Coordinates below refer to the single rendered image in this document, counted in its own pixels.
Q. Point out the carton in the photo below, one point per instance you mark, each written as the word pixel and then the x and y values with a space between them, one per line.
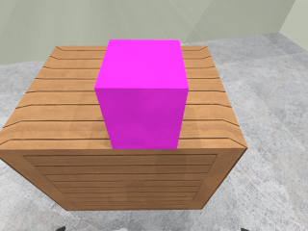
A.
pixel 142 90

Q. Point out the pedestal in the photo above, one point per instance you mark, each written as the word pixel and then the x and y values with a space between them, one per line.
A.
pixel 56 138

